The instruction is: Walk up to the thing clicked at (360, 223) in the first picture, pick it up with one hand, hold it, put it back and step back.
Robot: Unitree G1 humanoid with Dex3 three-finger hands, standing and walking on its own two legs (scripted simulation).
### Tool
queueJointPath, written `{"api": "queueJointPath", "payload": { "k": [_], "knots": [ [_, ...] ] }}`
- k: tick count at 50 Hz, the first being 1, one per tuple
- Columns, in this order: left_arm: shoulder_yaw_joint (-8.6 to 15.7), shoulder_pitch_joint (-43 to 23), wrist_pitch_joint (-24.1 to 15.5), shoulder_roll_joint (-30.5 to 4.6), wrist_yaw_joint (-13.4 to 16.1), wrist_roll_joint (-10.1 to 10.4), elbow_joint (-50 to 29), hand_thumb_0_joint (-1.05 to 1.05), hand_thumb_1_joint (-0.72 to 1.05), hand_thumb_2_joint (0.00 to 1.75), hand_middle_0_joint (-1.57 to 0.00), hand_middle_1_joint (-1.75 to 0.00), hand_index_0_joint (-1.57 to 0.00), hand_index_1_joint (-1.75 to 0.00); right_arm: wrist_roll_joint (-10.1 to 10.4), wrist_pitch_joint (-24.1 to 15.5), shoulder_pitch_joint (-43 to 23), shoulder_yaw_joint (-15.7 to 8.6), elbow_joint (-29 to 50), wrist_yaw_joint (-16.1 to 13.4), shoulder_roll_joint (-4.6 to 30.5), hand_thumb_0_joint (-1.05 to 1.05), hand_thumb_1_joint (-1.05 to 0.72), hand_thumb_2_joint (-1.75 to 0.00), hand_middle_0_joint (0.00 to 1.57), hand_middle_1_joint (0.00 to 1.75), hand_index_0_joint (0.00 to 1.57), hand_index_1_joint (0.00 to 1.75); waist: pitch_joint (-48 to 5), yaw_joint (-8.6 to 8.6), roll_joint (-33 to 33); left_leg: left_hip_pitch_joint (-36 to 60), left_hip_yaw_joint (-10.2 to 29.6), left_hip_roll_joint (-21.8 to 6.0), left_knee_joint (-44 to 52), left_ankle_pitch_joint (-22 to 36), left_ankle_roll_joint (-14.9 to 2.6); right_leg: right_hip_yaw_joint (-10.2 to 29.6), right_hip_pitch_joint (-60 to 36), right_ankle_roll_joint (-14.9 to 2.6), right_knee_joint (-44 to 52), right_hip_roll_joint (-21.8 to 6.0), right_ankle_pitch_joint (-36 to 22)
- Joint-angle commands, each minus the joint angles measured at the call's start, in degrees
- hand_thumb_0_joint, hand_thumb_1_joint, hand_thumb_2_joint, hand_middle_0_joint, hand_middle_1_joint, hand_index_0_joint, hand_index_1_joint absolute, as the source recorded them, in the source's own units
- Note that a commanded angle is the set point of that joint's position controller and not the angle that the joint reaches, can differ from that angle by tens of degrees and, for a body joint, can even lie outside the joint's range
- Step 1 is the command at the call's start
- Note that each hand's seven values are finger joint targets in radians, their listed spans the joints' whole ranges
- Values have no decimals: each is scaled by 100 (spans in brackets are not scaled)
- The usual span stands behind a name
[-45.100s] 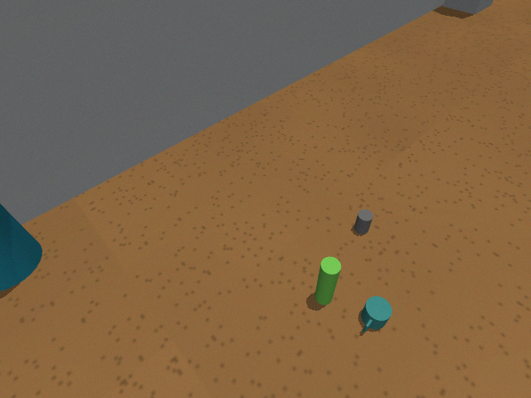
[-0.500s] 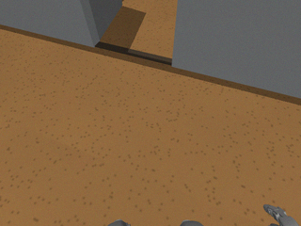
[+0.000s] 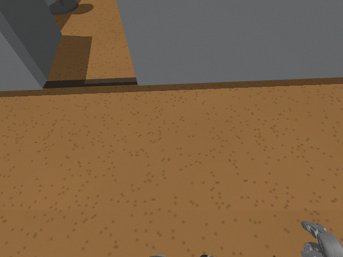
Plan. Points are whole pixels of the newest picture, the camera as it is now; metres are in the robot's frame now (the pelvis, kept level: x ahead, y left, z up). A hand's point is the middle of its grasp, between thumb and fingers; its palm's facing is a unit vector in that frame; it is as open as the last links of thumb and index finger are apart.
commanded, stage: walk up
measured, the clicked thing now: out of the picture +0.62 -1.32 -0.71
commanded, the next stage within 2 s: none
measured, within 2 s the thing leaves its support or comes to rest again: neither
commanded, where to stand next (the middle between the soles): +0.08 -0.03 m, yaw -74 degrees
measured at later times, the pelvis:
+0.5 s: pelvis -0.07 +0.03 +0.00, yaw -26 degrees
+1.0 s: pelvis +0.03 +0.02 -0.01, yaw -45 degrees
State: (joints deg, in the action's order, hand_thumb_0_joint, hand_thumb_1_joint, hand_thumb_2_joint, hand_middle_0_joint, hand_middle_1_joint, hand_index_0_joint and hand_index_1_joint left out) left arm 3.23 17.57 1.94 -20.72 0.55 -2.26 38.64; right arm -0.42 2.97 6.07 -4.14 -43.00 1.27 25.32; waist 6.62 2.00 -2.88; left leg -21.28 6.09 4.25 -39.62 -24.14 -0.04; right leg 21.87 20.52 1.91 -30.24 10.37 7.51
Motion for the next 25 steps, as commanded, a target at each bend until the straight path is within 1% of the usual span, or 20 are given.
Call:
{"api": "queueJointPath", "payload": {
  "k": [1, 2, 3, 4, 5, 6, 7, 8, 10, 13, 16, 17, 18, 19, 20, 21, 22, 23, 24, 25],
  "knots": [
    [498, -460, -179, -1292, 59, -12, -653, 0, 90, 90, -20, -30, -20, -30, -77, -258, 364, -388, 427, -105, 941, 0, -90, -90, 20, 30, 20, 30, -907, -437, 484, 2039, 437, -518, 1304, 898, -198, 1067, 1154, -567, 407, -713, 1243],
    [467, -262, -171, -1095, 47, 0, -587, 0, 90, 90, -20, -30, -20, -30, -122, -280, 275, -447, 482, -100, 1213, 0, -90, -90, 20, 30, 20, 30, -1091, -376, -497, 2320, 1330, -1341, 1775, 197, -457, 243, 1583, -380, -380, -145, 1967],
    [486, 144, -146, -1170, 76, -2, -398, 0, 90, 90, -20, -30, -20, -30, -156, -256, -73, -502, 704, -100, 1450, 0, -90, -90, 20, 30, 20, 30, -1061, -321, -1133, 1461, 2461, -2576, 2692, -861, -1030, -704, 1262, -143, -1834, 160, 2080],
    [597, 302, -89, -1572, 83, -35, -208, 0, 90, 90, -20, -30, -20, -30, -173, -225, -544, -552, 762, -59, 1454, 0, -90, -90, 20, 30, 20, 30, -714, -223, -971, 529, 2628, -2965, 3160, -1401, -1451, -944, 996, -50, -2849, -39, 2166],
    [609, 426, -74, -1641, 54, -44, -118, 0, 90, 90, -20, -30, -20, -30, -181, -236, -750, -552, 785, -51, 1357, 0, -90, -90, 20, 30, 20, 30, -487, -80, -713, 62, 2382, -2913, 3268, -1381, -1384, -1044, 762, -69, -3215, -208, 1999],
    [646, 336, -57, -1651, 7, -30, 27, 0, 90, 90, -20, -30, -20, -30, -191, -253, -755, -522, 740, -67, 1243, 0, -90, -90, 20, 30, 20, 30, -282, -8, -448, -376, 1864, -2575, 3265, -1266, -1103, -1100, 525, -130, -3414, -350, 1616],
    [662, 366, -45, -1628, -61, 27, 151, 0, 90, 90, -20, -30, -20, -30, -204, -266, -840, -478, 740, -63, 1064, 0, -90, -90, 20, 30, 20, 30, -267, 47, -431, -334, 1349, -2170, 3131, -1130, -840, -1146, 532, -139, -3481, -393, 1313],
    [666, 427, -37, -1623, -132, 67, 232, 0, 90, 90, -20, -30, -20, -30, -192, -287, -811, -466, 729, -61, 970, 0, -90, -90, 20, 30, 20, 30, -392, 55, -492, -82, 872, -1889, 2947, -878, -703, -1315, 531, -116, -3667, -393, 1060],
    [584, 564, -42, -1475, -231, 122, 205, 0, 90, 90, -20, -30, -20, -30, -181, -302, -593, -456, 701, -9, 927, 0, -90, -90, 20, 30, 20, 30, -576, -121, -712, 655, 374, -1660, 2759, -880, -701, -1661, 873, -82, -3483, -406, 985],
    [470, 277, -108, -1366, -312, 115, 80, 0, 90, 90, -20, -30, -20, -30, -218, -278, -65, -505, 615, 155, 1071, 0, -90, -90, 20, 30, 20, 30, -639, -473, -942, 1597, 199, -1723, 2790, -1435, -757, -2130, 1275, 47, -2374, -607, 1429],
    [435, 93, -182, -1506, -307, 81, 25, 0, 90, 90, -20, -30, -20, -30, -272, -253, 323, -595, 611, 271, 1387, 0, -90, -90, 20, 30, 20, 30, -574, -608, -1075, 1386, 232, -2298, 2811, -1757, -1042, -2415, 880, 63, -1610, -876, 2103],
    [426, 170, -200, -1527, -297, 67, 41, 0, 90, 90, -20, -30, -20, -30, -278, -244, 370, -615, 628, 280, 1439, 0, -90, -90, 20, 30, 20, 30, -551, -555, -1069, 1197, 180, -2445, 2776, -1740, -1053, -2374, 626, -21, -1307, -998, 2276],
    [419, 256, -226, -1580, -287, 45, 107, 0, 90, 90, -20, -30, -20, -30, -288, -232, 436, -620, 636, 280, 1464, 0, -90, -90, 20, 30, 20, 30, -546, -518, -977, 907, -17, -2419, 2722, -1626, -990, -2420, 256, -112, -1083, -1026, 2366],
    [432, 615, -230, -1563, -276, 66, 196, 0, 90, 90, -20, -30, -20, -30, -296, -228, 305, -645, 675, 280, 1512, 0, -90, -90, 20, 30, 20, 30, -653, -326, -1075, 698, -229, -2429, 2645, -1507, -887, -2499, -198, -233, -769, -1073, 2222],
    [442, 917, -250, -1586, -266, 67, 306, 0, 90, 90, -20, -30, -20, -30, -307, -206, 201, -646, 702, 281, 1471, 0, -90, -90, 20, 30, 20, 30, -747, -216, -1041, 484, -508, -2295, 2523, -1324, -734, -2678, -655, -312, -411, -1013, 2061],
    [456, 1307, -264, -1543, -247, 60, 428, 0, 90, 90, -20, -30, -20, -30, -314, -176, 38, -659, 734, 284, 1454, 0, -90, -90, 20, 30, 20, 30, -871, -6, -881, 412, -841, -2141, 2173, -1234, -588, -2860, -1071, -378, 201, -979, 1606],
    [539, 1825, -302, -1638, -200, 31, 613, 0, 90, 90, -20, -30, -20, -30, -318, -123, -6, -644, 783, 279, 1306, 0, -90, -90, 20, 30, 20, 30, -1085, 227, -269, -77, -1143, -1911, 1358, -1505, -379, -2746, -1920, -443, 667, -946, 1416],
    [638, 1995, -322, -1878, -131, -15, 637, 0, 90, 90, -20, -30, -20, -30, -261, -77, 29, -565, 821, 280, 984, 0, -90, -90, 20, 30, 20, 30, -933, 398, 645, -969, -1454, -1509, 169, -1714, -59, -1980, -2538, -674, 1172, -1116, 1663],
    [742, 1690, -339, -2217, -43, -96, 427, 0, 90, 90, -20, -30, -20, -30, -144, -56, 219, -425, 855, 337, 630, 0, -90, -90, 20, 30, 20, 30, -461, 329, 1880, -2096, -1587, -796, -1339, -1442, 190, 189, -2305, -1018, 1844, -2072, 3725],
    [736, 1030, -417, -2268, 46, -172, 97, 0, 90, 90, -20, -30, -20, -30, -57, -48, 429, -383, 879, 391, 638, 0, -90, -90, 20, 30, 20, 30, 5, 6, 1415, -2649, -903, -798, -2010, -634, 350, 1358, -1584, -1319, 2050, -2801, 4861]
  ]
}}
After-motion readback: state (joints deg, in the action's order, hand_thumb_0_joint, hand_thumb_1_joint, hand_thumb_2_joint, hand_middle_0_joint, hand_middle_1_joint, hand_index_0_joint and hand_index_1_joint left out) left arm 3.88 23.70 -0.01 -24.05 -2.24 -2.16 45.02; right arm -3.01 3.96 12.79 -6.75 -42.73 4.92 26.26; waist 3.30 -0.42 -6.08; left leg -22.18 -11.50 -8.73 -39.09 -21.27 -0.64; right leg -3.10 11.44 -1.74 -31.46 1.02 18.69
